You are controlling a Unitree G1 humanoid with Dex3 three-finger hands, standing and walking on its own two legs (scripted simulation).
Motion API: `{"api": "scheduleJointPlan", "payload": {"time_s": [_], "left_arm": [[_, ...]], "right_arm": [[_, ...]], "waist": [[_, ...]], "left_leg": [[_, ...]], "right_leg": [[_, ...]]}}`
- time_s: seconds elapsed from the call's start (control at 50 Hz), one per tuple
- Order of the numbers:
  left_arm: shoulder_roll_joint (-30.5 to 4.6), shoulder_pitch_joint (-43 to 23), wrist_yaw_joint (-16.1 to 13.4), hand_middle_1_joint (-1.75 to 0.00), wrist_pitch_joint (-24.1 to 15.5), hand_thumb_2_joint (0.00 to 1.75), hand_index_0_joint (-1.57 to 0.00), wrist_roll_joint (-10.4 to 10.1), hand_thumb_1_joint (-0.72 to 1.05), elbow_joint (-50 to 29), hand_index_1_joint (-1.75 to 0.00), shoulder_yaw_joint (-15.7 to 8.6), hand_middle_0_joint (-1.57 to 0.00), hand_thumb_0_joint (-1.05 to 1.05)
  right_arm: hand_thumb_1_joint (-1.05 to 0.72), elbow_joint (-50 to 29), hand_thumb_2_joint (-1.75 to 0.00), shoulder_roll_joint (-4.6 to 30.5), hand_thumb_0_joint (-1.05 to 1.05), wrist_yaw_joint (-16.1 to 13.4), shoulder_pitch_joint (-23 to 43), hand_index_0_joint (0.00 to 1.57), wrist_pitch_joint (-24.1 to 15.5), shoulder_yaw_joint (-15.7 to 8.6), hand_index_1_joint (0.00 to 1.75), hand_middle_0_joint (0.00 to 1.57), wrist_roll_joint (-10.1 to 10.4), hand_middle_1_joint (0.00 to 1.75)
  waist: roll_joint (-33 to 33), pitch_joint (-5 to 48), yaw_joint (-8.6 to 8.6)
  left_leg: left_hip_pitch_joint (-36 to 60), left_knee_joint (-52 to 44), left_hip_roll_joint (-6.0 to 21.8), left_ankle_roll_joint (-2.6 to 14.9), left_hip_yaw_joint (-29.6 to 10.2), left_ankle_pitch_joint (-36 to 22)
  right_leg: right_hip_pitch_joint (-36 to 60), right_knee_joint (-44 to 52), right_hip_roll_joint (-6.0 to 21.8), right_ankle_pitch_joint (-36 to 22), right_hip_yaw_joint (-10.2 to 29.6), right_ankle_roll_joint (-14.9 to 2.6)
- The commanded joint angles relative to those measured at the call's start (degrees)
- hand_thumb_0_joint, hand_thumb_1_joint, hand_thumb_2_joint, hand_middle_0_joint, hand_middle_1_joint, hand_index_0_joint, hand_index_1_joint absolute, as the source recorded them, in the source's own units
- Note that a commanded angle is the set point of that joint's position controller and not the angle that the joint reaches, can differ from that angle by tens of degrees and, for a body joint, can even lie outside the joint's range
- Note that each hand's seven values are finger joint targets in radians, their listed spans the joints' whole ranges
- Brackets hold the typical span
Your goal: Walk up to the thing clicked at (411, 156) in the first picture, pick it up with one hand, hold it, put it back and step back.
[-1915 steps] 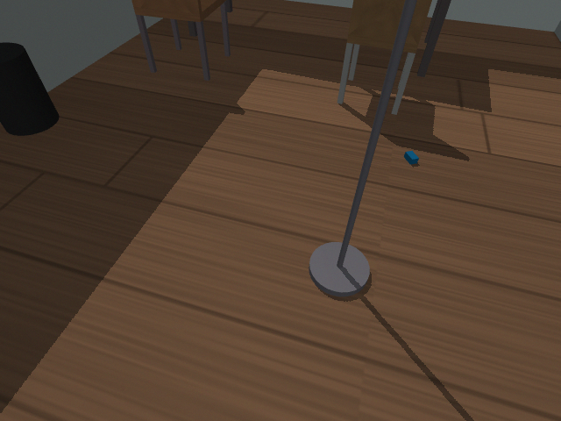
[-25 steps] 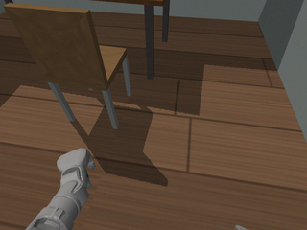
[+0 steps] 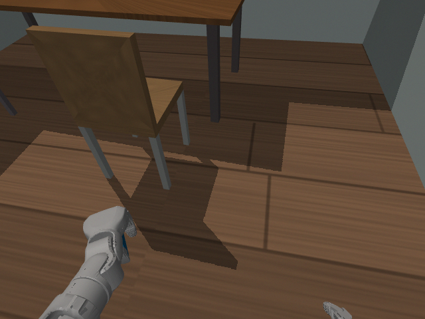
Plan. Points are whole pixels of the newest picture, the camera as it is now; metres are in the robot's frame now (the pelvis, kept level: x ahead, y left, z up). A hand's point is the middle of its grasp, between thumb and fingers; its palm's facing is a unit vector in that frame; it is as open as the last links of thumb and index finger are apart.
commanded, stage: hold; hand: left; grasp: from above
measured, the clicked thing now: (114, 245) +0.32 +0.24 -0.09
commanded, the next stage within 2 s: crouch in 1.24 s
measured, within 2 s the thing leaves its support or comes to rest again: neither
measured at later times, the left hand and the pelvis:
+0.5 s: hand (110, 246) +0.29 +0.22 -0.03, palm faces -0.39 -0.19 -0.90, open 6.8 cm; pelvis -0.01 +0.00 +0.01, yaw +0 degrees
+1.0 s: hand (104, 241) +0.29 +0.23 -0.02, palm faces -0.40 -0.18 -0.90, open 6.7 cm; pelvis -0.01 +0.00 +0.01, yaw -1 degrees
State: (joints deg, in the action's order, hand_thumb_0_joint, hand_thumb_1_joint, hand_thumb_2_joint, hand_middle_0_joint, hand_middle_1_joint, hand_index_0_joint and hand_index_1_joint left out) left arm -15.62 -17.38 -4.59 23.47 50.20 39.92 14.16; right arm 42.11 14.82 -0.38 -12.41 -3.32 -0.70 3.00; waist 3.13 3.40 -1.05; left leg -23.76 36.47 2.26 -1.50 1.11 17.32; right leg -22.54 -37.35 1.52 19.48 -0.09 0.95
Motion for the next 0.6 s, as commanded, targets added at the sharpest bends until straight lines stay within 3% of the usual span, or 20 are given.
{"api": "scheduleJointPlan", "payload": {"time_s": [0.0, 0.1, 0.12, 0.14, 0.58], "left_arm": [[-10.62, -17.53, -1.26, -0.29, 0.17, 0.29, -1.11, 1.74, 0.74, -11.32, -0.26, -3.31, -1.09, 0.0], [-10.89, -16.73, -1.14, -0.28, 0.51, 0.27, -1.11, 2.02, 0.74, -13.03, -0.26, -3.47, -1.09, 0.0], [-11.47, -17.27, -1.03, -0.27, 0.49, 0.26, -1.11, 2.25, 0.74, -13.38, -0.25, -3.72, -1.09, 0.0], [-10.68, -16.47, -1.0, -0.27, 0.6, 0.27, -1.11, 2.03, 0.75, -12.81, -0.25, -3.4, -1.09, 0.0], [-13.1, -15.47, 3.42, -0.27, 0.69, 0.3, -1.14, 2.98, 0.77, -19.65, -0.26, -4.25, -1.12, 0.0]], "right_arm": [[-0.88, -7.79, -0.89, 6.85, 0.0, -0.54, 3.58, 0.2, -2.24, -2.09, 0.3, 0.2, 0.08, 0.3], [-0.88, -8.25, -0.89, 6.84, 0.0, -0.57, 4.68, 0.2, -2.24, -1.88, 0.3, 0.2, 0.21, 0.3], [-0.88, -8.4, -0.89, 7.08, 0.0, -0.55, 4.41, 0.2, -2.28, -1.93, 0.3, 0.2, 0.25, 0.3], [-0.88, -8.38, -0.89, 6.71, 0.0, -0.6, 4.9, 0.2, -2.33, -1.79, 0.3, 0.2, 0.2, 0.3], [-0.89, -10.26, -0.9, 6.41, 0.0, -1.09, 6.84, 0.2, -2.11, -1.36, 0.3, 0.2, 0.57, 0.3]], "waist": [[-3.14, 14.01, 0.17], [-3.3, 12.56, 0.66], [-2.74, 12.71, 0.11], [-2.57, 12.61, 0.73], [-2.96, 11.07, 1.36]], "left_leg": [[8.47, -4.35, -3.02, 1.82, 0.24, -13.82], [9.09, -6.08, -2.94, 1.65, 0.23, -11.03], [9.25, -6.19, -2.81, 1.7, 0.14, -11.0], [9.21, -6.35, -2.71, 1.49, 0.01, -11.17], [12.03, -8.65, -2.9, 1.95, 0.79, -12.25]], "right_leg": [[5.3, 6.42, -2.59, -15.82, 0.22, -0.21], [5.19, 7.82, -2.71, -12.46, 0.11, -0.46], [5.02, 7.71, -2.75, -12.43, 0.3, -0.56], [5.39, 7.5, -2.82, -12.15, 0.13, -0.62], [6.86, 10.33, -2.82, -12.97, -0.22, -0.48]]}}
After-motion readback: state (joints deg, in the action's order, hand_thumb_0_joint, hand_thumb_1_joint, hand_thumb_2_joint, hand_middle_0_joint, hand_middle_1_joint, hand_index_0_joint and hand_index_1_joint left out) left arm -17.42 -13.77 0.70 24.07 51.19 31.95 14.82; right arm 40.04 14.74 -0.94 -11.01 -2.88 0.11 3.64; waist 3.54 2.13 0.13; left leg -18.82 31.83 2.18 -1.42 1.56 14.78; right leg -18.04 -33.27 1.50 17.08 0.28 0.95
